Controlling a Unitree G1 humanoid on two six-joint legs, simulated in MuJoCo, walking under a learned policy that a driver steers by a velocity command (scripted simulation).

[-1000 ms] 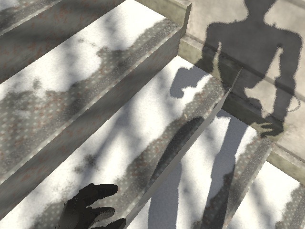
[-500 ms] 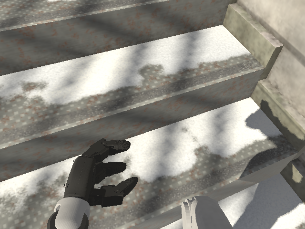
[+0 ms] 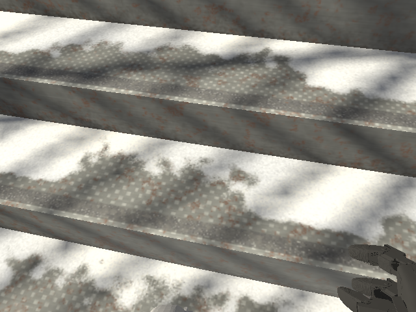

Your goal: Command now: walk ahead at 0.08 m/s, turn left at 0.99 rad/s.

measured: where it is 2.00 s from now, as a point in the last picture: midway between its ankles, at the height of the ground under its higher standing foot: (237, 62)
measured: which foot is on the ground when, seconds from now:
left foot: up 0.00-0.18, down 0.20-0.58, up 0.60-1.00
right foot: down 0.00-0.20, up 0.22-0.54, down 0.56-1.00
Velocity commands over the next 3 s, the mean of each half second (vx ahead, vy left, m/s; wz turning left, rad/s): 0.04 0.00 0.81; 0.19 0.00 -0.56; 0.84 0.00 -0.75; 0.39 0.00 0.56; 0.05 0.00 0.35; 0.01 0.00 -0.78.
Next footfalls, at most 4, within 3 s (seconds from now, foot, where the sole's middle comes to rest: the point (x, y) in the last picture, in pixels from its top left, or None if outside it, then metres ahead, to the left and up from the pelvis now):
0.20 left None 0.12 0.21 -0.77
0.56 right None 0.35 0.06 -0.60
1.22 left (148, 185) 0.67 0.25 -0.43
1.64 right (280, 74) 0.93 -0.11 -0.26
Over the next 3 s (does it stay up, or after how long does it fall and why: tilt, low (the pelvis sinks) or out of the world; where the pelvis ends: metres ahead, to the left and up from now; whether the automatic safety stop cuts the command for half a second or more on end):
stays up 1.22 0.03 0.67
